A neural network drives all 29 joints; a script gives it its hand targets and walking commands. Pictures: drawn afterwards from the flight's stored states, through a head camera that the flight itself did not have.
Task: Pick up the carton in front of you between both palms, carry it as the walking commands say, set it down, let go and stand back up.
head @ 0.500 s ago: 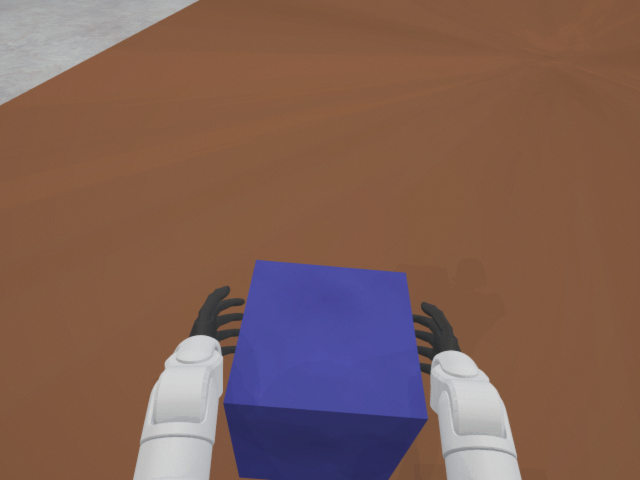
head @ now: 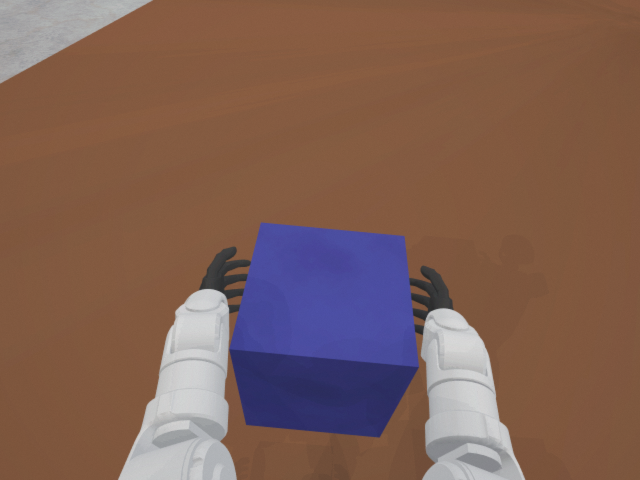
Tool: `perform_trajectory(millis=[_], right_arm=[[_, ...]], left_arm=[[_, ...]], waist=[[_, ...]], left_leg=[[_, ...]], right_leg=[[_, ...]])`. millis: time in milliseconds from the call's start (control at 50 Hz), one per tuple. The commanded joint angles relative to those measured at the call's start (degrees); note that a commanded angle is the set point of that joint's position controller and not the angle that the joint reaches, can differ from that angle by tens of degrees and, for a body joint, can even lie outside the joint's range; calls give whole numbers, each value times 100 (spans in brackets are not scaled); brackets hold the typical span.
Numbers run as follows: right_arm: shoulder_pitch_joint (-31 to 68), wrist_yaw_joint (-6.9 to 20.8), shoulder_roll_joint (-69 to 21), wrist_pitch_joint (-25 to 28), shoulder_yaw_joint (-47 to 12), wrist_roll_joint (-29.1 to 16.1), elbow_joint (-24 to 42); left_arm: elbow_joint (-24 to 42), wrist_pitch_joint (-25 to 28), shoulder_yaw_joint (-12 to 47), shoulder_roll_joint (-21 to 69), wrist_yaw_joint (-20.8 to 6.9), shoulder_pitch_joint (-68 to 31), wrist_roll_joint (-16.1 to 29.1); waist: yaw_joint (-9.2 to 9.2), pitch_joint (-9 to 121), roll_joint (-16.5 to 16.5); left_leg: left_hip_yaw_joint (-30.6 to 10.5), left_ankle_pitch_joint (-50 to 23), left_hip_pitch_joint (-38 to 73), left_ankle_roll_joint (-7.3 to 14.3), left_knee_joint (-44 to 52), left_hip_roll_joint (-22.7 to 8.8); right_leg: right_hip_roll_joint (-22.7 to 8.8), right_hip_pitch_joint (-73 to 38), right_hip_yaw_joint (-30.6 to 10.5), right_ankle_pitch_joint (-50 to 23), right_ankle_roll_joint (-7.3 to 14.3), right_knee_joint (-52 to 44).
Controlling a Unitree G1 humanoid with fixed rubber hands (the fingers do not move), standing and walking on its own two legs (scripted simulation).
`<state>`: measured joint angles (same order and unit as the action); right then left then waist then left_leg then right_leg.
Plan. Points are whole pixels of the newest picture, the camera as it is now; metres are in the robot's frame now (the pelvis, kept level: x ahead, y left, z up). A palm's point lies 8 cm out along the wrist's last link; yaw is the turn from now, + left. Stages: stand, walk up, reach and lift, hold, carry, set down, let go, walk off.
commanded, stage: set down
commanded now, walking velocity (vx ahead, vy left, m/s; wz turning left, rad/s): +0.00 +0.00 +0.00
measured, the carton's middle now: (322, 333) +0.35 +0.00 -0.07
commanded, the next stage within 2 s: none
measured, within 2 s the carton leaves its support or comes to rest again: neither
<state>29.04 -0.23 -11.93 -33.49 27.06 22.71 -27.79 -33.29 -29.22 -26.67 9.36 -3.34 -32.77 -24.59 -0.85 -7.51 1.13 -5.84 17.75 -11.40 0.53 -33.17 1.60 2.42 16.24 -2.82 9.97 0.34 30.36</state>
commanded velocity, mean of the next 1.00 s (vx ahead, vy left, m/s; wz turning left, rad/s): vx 0.00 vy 0.00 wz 0.00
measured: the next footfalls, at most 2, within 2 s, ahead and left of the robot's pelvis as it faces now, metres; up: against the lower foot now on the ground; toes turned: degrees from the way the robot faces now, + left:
none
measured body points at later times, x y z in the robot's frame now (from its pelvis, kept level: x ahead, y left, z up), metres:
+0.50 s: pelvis -0.01 +0.02 -0.10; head +0.22 +0.03 +0.28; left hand +0.44 +0.16 -0.18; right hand +0.39 -0.14 -0.19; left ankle +0.01 +0.13 -0.73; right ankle +0.08 -0.11 -0.73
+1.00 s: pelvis -0.03 +0.03 -0.22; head +0.27 +0.04 +0.11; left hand +0.49 +0.13 -0.34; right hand +0.42 -0.16 -0.35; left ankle +0.01 +0.13 -0.73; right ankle +0.08 -0.11 -0.73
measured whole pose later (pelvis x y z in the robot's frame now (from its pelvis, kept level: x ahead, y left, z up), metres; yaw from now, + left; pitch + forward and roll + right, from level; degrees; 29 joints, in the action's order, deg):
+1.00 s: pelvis -0.03 +0.03 -0.22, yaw +2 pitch +50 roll -1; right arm 51.8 -3.1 -4.9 -15.5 33.7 11.8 -30.2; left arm -42.7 -15.0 -17.5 -1.8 2.9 -62.5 -12.1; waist -4.4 8.3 1.8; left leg -4.4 32.5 -108.7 -0.4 -91.8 9.0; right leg 4.2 112.3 -5.9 24.0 -4.9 86.5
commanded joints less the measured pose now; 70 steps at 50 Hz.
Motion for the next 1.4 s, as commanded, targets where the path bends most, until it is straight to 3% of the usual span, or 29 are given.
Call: perform_trajectory(millis=[0, 60, 120, 160, 220, 300, 400, 520, 620, 740, 860, 940, 1120, 1220, 1380], right_arm=[[3289, 694, -4088, 619, -1614, -537, -748], [3211, 525, -3651, 1100, -1269, -277, -767], [3048, 402, -3746, 1717, -1444, -280, -856], [3140, 369, -4057, 2133, -1887, -495, -676], [3713, 391, -4622, 2526, -2802, -917, -284], [4236, 466, -4818, 2582, -3922, -1516, 333], [4343, 759, -4728, 2271, -4015, -1657, 358], [4565, 1150, -4454, 1880, -3108, -1346, -454], [4779, 1251, -4194, 1887, -2477, -1160, -820], [5212, 1227, -4091, 2013, -2365, -1276, -776], [5945, 1115, -3999, 1981, -2587, -1654, -373], [6504, 949, -3908, 1899, -2737, -1861, -140], [7380, 525, -3722, 1697, -2445, -1823, -267], [7804, 329, -3374, 1784, -2207, -1760, -278], [8512, 179, -2778, 1927, -2061, -1965, -302]], left_arm=[[-1169, 675, 972, 3357, -1121, -2971, 220], [-1365, 1001, 740, 3026, -1084, -2829, 12], [-1294, 1469, 1095, 3235, -1180, -2916, 227], [-1109, 1832, 1693, 3542, -1277, -3084, 599], [-784, 2226, 2678, 3994, -1289, -3452, 1127], [-254, 2270, 3709, 4348, -1065, -3605, 1589], [-296, 1897, 3884, 4767, -976, -3608, 1746], [-1001, 1442, 3271, 4852, -986, -3836, 1445], [-1358, 1476, 2901, 4640, -806, -4109, 1303], [-1339, 1636, 3067, 4562, -598, -4639, 1482], [-1031, 1612, 3466, 4361, -467, -5461, 1748], [-1055, 1532, 3561, 4150, -464, -5914, 1901], [-1935, 1358, 2978, 3447, -767, -6532, 1862], [-2344, 1423, 2667, 3053, -879, -6889, 1810], [-2686, 1491, 2838, 2461, -817, -7655, 2063]], waist=[[290, 1360, -292], [214, 1753, -172], [-10, 2544, -109], [-132, 3380, -154], [-135, 5023, -102], [13, 7116, -30], [-132, 7374, 92], [-281, 6191, 388], [-466, 6178, 478], [-601, 6877, 590], [-587, 7683, 610], [-535, 8003, 483], [-490, 7458, 27], [-557, 7096, 76], [-767, 6883, 358]], left_leg=[[314, 707, -2446, 320, 96, 404], [360, 283, -2886, 284, -295, 475], [361, -279, -3391, 165, -739, 601], [367, -601, -3830, 108, -1058, 675], [365, -1050, -4547, 19, -1564, 711], [422, -1639, -4956, -176, -2146, 754], [427, -1579, -4904, -275, -2676, 773], [338, -865, -5402, -276, -2943, 749], [208, -1294, -5593, -303, -3386, 736], [184, -1884, -5702, -408, -4050, 745], [349, -1835, -5855, -461, -4757, 817], [560, -1298, -6491, -403, -5178, 903], [909, 59, -8543, -202, -5862, 978], [947, 361, -9210, -147, -6270, 937], [854, 381, -9264, -142, -6848, 824]], right_leg=[[175, -1017, -298, 1488, -282, -52], [294, -373, -98, 549, -285, 485], [340, 72, -60, -734, -250, 1020], [331, 114, -114, -1551, -229, 1406], [294, -125, -156, -2451, -185, 2081], [352, -157, 16, -3169, -203, 2932], [561, 1719, 366, -1989, -271, 3363], [613, 3900, 518, -632, -215, 3660], [625, 5208, 584, -516, -216, 4091], [612, 6025, 644, -754, -319, 4715], [625, 6337, 737, -841, -427, 5353], [632, 6062, 770, -831, -489, 5744], [615, 5317, 729, -543, -570, 6256], [612, 5378, 705, -469, -548, 6571], [528, 5847, 840, -407, -525, 7223]])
